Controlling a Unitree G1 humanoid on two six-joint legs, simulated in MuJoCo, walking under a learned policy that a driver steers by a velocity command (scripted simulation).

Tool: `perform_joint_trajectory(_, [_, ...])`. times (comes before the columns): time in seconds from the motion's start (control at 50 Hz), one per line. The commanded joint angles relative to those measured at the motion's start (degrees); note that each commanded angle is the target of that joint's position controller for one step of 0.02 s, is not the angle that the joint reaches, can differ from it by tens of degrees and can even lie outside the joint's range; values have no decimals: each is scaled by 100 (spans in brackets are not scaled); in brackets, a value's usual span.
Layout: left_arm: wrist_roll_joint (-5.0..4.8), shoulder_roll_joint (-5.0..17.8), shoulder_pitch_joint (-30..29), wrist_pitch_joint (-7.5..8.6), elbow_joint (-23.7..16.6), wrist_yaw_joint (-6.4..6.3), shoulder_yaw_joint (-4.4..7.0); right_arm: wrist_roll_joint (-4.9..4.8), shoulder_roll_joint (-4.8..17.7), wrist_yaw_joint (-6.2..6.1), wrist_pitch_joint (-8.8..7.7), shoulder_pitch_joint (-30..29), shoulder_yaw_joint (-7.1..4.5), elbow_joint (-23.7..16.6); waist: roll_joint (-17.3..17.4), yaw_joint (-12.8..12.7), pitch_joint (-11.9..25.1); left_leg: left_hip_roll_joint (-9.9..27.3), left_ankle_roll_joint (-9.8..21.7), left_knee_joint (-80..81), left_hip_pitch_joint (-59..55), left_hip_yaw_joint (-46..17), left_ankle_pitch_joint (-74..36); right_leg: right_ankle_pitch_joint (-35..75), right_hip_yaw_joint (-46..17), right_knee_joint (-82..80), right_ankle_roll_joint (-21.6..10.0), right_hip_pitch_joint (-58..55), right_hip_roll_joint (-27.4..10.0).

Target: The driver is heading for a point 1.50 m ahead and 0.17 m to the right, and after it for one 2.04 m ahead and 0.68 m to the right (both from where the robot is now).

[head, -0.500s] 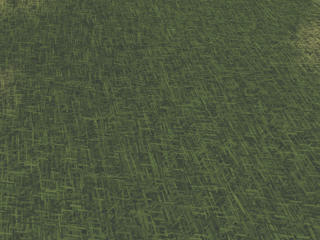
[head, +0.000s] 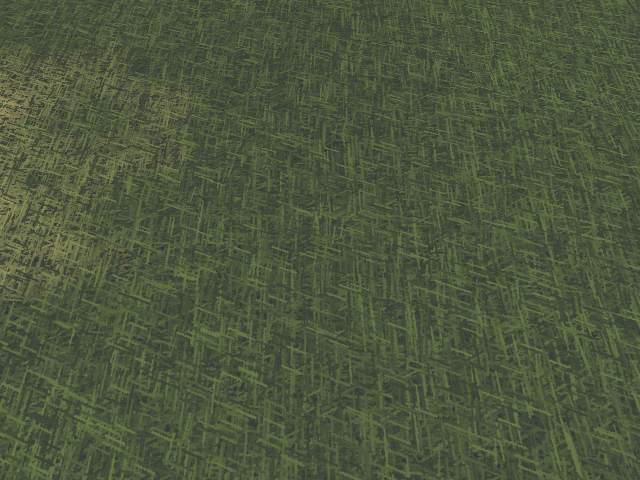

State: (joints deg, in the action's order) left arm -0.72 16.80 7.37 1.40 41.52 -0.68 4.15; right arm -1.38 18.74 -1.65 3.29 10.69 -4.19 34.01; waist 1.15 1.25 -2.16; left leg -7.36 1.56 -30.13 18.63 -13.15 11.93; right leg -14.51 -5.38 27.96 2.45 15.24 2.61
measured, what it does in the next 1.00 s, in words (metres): walks ahead: left foot, then right foot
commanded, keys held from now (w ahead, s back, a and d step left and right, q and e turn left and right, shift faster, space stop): q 0.12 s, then no key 0.22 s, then w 0.26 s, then w+e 0.40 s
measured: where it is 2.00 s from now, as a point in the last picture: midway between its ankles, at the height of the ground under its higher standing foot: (377, 366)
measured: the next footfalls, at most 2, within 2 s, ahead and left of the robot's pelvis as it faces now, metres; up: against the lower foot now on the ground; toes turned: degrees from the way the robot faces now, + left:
left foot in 0.40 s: +0.00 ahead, +0.14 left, +0.00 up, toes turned +7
right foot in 0.84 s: +0.26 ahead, -0.09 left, +0.00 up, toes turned +3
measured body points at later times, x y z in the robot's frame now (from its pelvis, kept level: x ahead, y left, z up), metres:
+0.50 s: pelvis +0.01 +0.02 +0.00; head +0.01 +0.05 +0.45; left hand +0.08 +0.32 -0.12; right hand +0.18 -0.21 -0.08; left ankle -0.03 +0.13 -0.74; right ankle +0.00 -0.11 -0.69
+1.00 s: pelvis +0.19 -0.02 +0.00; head +0.23 -0.04 +0.45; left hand +0.30 +0.26 -0.09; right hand +0.32 -0.29 -0.11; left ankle +0.12 +0.14 -0.65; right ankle +0.22 -0.09 -0.74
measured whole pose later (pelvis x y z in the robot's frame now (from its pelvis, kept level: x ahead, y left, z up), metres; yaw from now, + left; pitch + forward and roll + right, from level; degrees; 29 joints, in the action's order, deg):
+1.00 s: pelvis +0.19 -0.02 +0.00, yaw +0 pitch +1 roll +1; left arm -0.6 16.9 15.0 4.0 41.6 2.2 2.3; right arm -0.3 18.0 0.0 -5.5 15.9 -2.6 38.8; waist 1.7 -0.3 -2.0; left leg 2.4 0.2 -63.9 24.6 -2.1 18.6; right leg -11.7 -0.6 27.0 -5.1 16.8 4.1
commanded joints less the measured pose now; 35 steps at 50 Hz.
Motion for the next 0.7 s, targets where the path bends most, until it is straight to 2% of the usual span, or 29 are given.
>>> perform_joint_trajectory(0.02, [154,1334,219,50,-310,-36,347,28,375,-9,-65,194,-112,-459,-1139,154,730,161,80,-1097,794,-279,1616,1613,-1690,-1061,-929,-1304,-1845])
perform_joint_trajectory(0.04, [337,1219,164,53,-354,-1,330,47,825,-13,-116,144,-264,-487,-1536,15,502,-17,-220,-2422,1379,261,2582,2067,-2431,-1170,-1729,-829,-2509])
perform_joint_trajectory(0.06, [292,923,-92,69,-465,-9,231,62,1151,-5,-122,277,-383,-358,-1041,96,440,299,-374,-3253,1375,245,2239,1959,-2037,-1118,-1781,-660,-2435])
perform_joint_trajectory(0.08, [203,701,-320,53,-497,-41,168,47,1132,5,-87,335,-413,-233,-858,166,369,367,-474,-3558,1403,325,1853,1701,-1473,-1039,-1533,-610,-2035])
perform_joint_trajectory(0.1, [113,596,-403,34,-525,-76,127,51,961,-3,-29,397,-384,-138,-826,138,311,385,-590,-3850,1526,382,1528,1524,-1067,-983,-1364,-698,-1733])
perform_joint_trajectory(0.12, [71,566,-388,14,-523,-108,96,36,828,14,9,394,-345,-137,-856,73,249,423,-684,-4057,1660,450,1337,1723,-834,-957,-1366,-750,-1664])
perform_joint_trajectory(0.14, [87,589,-264,-17,-492,-131,83,16,686,33,11,283,-290,-183,-859,-11,228,436,-738,-3981,1619,595,1242,1910,-621,-972,-1408,-733,-1546])
perform_joint_trajectory(0.18, [141,662,44,-69,-410,-154,95,-8,508,36,-21,-37,-206,-322,-944,-228,307,479,-804,-3462,1646,751,1207,2203,-485,-933,-1531,-1095,-1540])
perform_joint_trajectory(0.24, [120,836,112,-112,-364,-119,136,71,332,53,-47,-204,-95,-401,-1026,-324,519,673,-800,-2433,1169,897,1408,2540,-383,-800,-1609,-1342,-1674])
perform_joint_trajectory(0.28, [77,961,25,-135,-351,-59,163,90,260,75,-52,-229,-32,-414,-1134,-334,550,741,-734,-1696,557,1148,1489,2706,-261,-770,-1610,-1082,-1693])
perform_joint_trajectory(0.32, [20,1006,98,-150,-278,-15,159,64,334,88,-46,-137,-42,-361,-1181,-336,566,692,-659,-1001,148,1307,1282,2766,-304,-667,-1606,-1015,-1730])
perform_joint_trajectory(0.34, [-24,997,79,-153,-241,-2,142,62,323,95,-44,-4,-45,-295,-1135,-250,562,659,-575,-425,-133,1367,906,2716,-284,-550,-1545,-958,-1699])
perform_joint_trajectory(0.36, [-63,919,66,-153,-203,7,99,71,248,107,-47,246,-25,-174,-1028,-106,641,602,-427,437,-698,1487,299,2100,-196,-499,-1413,-736,-1617])
perform_joint_trajectory(0.38, [-71,715,229,-116,-113,29,14,88,250,105,-48,386,-14,-96,-856,-33,655,574,-257,1116,-1421,1450,-135,1163,-93,-450,-1122,-294,-1449])
perform_joint_trajectory(0.4, [69,440,379,-41,-58,87,-97,96,408,67,-53,609,-29,-65,-365,-27,880,1070,-85,971,-2378,768,-416,85,177,-23,-685,417,-1147])
perform_joint_trajectory(0.42, [215,96,367,38,-245,120,-205,132,1033,28,-48,785,-174,-66,1118,-131,939,2065,609,1006,-2492,-573,616,-1339,1051,1027,-187,1361,-358])
perform_joint_trajectory(0.44, [97,603,-355,70,-414,75,-90,157,1135,90,-149,1133,-224,-13,1181,501,484,2648,1387,1814,-1917,-1685,1965,-2117,766,2011,-56,1970,-301])
perform_joint_trajectory(0.46, [-62,883,-495,91,-487,67,48,218,995,97,-287,1085,-165,68,984,438,-64,2713,1512,2110,-1654,-1892,2741,-1951,470,2777,-112,2471,-503])
perform_joint_trajectory(0.48, [-102,883,-312,108,-383,73,89,186,837,79,-400,905,-118,114,1032,259,-290,2530,1347,2155,-1574,-1656,2840,-1633,373,3045,-186,2649,-620])
perform_joint_trajectory(0.5, [-78,862,-154,134,-292,86,108,125,684,55,-475,775,-76,116,1077,176,-363,2355,1191,2216,-1644,-1369,2615,-1244,338,3044,-228,2773,-698])
perform_joint_trajectory(0.56, [-11,585,-142,295,-182,181,63,145,509,21,-592,745,-24,118,668,104,-268,2026,1023,2326,-1681,-633,1327,-111,439,2706,-226,2639,-741])
perform_joint_trajectory(0.6, [-5,420,-234,351,-176,231,-7,119,536,36,-634,741,-51,113,568,129,-147,1873,983,2312,-1596,-175,728,354,541,1969,-153,2291,-687])
perform_joint_trajectory(0.64, [-27,336,-349,340,-198,273,-74,109,660,60,-664,792,-101,158,623,201,-108,1889,971,2317,-1453,157,498,611,616,1363,-96,1921,-637])
perform_joint_trajectory(0.7, [-72,399,-528,285,-312,323,-119,78,814,118,-704,997,-170,310,576,293,-239,2097,1011,2320,-1306,358,487,671,619,933,-148,1653,-614])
